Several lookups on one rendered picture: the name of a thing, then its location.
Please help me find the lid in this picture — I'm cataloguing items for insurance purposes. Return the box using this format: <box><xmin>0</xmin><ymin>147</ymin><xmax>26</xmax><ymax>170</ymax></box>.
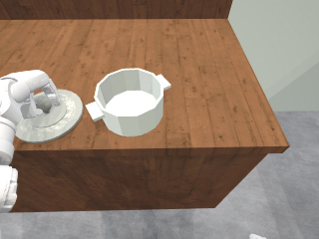
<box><xmin>15</xmin><ymin>89</ymin><xmax>84</xmax><ymax>143</ymax></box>

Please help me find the left robot hand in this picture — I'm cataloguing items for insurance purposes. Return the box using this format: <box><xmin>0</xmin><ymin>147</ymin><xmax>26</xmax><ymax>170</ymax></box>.
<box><xmin>7</xmin><ymin>70</ymin><xmax>61</xmax><ymax>120</ymax></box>

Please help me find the left robot upper arm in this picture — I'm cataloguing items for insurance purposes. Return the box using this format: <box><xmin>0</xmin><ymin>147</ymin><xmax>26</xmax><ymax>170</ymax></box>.
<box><xmin>0</xmin><ymin>165</ymin><xmax>18</xmax><ymax>239</ymax></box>

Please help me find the robot left forearm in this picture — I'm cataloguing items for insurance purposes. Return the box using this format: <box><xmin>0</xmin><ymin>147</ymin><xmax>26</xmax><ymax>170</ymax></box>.
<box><xmin>0</xmin><ymin>76</ymin><xmax>31</xmax><ymax>165</ymax></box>

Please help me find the table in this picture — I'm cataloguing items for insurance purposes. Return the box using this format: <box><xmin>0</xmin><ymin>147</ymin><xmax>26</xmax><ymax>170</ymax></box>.
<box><xmin>0</xmin><ymin>0</ymin><xmax>290</xmax><ymax>213</ymax></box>

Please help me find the knob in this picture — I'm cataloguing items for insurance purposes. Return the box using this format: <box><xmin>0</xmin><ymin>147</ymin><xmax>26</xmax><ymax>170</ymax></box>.
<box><xmin>33</xmin><ymin>96</ymin><xmax>52</xmax><ymax>113</ymax></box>

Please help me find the pot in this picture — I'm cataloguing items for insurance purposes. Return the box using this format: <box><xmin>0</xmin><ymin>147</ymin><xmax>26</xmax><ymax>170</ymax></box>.
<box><xmin>86</xmin><ymin>68</ymin><xmax>171</xmax><ymax>137</ymax></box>

